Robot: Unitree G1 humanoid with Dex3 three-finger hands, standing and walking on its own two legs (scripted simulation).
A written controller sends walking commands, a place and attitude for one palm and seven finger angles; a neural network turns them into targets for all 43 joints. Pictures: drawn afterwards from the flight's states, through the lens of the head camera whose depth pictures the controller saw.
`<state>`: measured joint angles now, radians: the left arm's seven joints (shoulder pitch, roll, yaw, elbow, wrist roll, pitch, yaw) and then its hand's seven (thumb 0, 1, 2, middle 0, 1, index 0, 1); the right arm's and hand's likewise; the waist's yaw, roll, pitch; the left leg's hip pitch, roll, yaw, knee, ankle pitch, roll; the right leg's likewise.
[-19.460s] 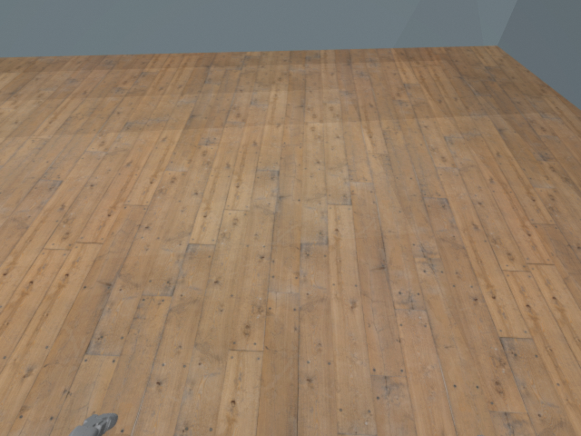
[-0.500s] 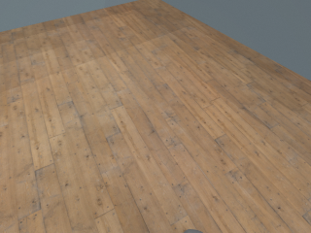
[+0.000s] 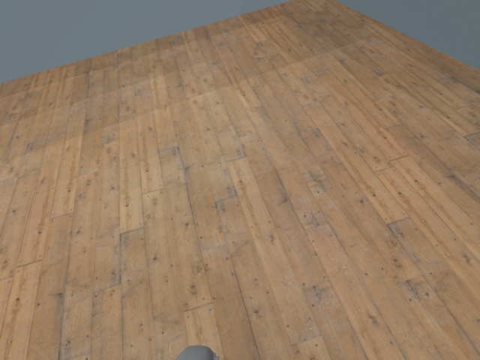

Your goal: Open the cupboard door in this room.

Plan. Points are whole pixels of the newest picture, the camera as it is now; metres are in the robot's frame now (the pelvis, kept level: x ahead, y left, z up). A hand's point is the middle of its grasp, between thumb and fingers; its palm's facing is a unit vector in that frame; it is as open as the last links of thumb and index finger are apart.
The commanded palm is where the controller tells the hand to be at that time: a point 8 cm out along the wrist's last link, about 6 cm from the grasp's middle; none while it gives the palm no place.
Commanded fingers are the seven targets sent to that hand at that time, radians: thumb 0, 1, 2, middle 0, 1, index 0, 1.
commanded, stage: turn or walk to find it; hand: left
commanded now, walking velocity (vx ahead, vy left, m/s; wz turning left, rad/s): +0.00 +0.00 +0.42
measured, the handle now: out of the picture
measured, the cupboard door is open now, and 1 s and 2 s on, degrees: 0 0 0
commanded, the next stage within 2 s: stand and wait in 1.16 s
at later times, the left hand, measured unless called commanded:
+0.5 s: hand out of the picture -0.04 +0.27 -0.18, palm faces +0.28 -0.93 -0.23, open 7.3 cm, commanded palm none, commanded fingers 0.00 0.90 0.90 -0.20 -0.30 -0.20 -0.30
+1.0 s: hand out of the picture -0.02 +0.19 -0.14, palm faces +0.40 -0.87 -0.29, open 7.3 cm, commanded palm none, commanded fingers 0.00 0.90 0.90 -0.20 -0.30 -0.20 -0.30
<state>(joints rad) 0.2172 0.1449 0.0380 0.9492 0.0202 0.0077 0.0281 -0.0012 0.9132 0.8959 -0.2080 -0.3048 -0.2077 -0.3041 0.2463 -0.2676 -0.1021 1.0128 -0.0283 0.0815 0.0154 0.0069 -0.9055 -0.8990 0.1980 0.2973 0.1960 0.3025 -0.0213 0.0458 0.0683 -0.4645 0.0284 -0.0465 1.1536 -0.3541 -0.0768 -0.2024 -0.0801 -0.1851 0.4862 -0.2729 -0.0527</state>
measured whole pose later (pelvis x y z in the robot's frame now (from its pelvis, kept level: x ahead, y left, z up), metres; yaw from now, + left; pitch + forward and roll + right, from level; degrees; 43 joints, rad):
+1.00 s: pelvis -0.03 -0.02 +0.00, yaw +25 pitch -1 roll +3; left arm 0.17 0.14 0.03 0.93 0.02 0.01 0.02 0.00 0.90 0.90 -0.21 -0.30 -0.21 -0.30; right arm 0.26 -0.26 -0.10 1.02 -0.03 0.08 0.01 0.01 -0.90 -0.90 0.20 0.30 0.20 0.30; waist -0.04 0.06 0.07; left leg -0.49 0.00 -0.05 1.18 -0.36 -0.06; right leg -0.19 -0.07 -0.15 0.50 -0.29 -0.05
